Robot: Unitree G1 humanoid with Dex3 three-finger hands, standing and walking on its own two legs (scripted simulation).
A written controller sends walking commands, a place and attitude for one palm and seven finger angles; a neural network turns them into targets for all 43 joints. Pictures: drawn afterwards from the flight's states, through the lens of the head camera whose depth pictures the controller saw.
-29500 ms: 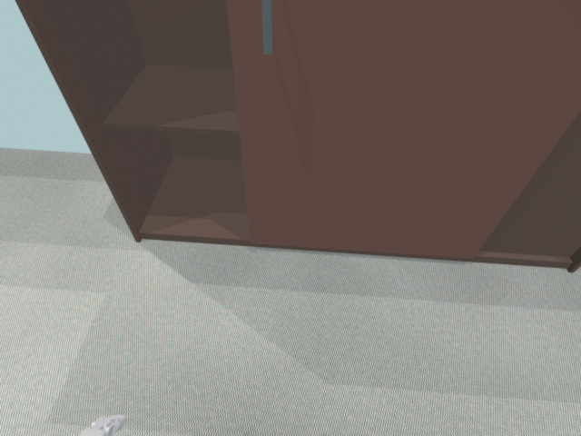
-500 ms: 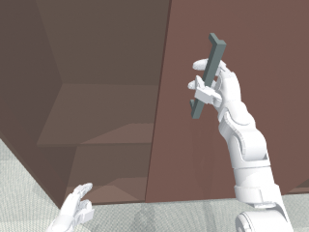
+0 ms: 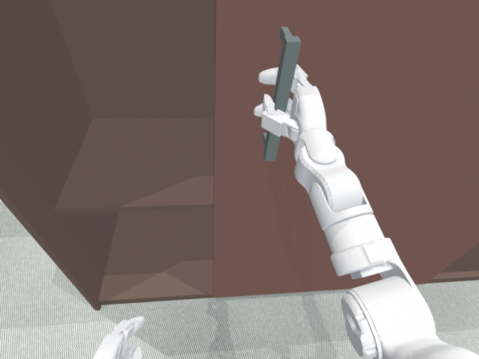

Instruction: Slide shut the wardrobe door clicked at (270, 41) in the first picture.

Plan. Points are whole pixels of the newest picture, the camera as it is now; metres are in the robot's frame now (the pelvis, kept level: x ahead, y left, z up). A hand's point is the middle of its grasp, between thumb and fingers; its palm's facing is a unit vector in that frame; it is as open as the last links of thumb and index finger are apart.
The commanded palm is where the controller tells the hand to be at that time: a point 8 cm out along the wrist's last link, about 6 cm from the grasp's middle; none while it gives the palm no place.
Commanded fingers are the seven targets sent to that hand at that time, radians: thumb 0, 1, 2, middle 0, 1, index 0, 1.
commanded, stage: step sideways, sliding the door along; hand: right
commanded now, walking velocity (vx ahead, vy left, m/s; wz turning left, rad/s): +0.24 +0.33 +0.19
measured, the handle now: (276, 101) +0.47 -0.02 +0.22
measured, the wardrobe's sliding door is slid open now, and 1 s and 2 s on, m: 0.45 0.38 0.02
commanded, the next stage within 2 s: none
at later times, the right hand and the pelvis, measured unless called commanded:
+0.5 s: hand (241, 118) +0.42 +0.03 +0.21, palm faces -0.14 +0.98 -0.16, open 5.9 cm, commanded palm +0.40 -0.01 +0.22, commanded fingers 0.00 -0.90 -0.90 0.45 1.40 0.45 1.40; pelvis +0.00 +0.07 -0.01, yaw +2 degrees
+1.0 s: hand (216, 118) +0.42 +0.07 +0.21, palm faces +0.12 +0.99 -0.09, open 5.9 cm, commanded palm +0.38 +0.08 +0.22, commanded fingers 0.00 -0.90 -0.90 0.45 1.40 0.45 1.40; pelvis +0.01 +0.20 -0.02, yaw -3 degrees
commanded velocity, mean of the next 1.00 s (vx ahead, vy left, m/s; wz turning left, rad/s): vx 0.21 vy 0.31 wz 0.12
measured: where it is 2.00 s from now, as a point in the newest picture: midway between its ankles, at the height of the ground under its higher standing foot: outside the picture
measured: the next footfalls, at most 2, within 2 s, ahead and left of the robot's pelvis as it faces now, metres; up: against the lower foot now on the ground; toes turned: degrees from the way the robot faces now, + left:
left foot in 0.32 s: +0.05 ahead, +0.14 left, +0.00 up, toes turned +5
left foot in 0.86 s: +0.15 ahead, +0.39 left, +0.00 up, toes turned -1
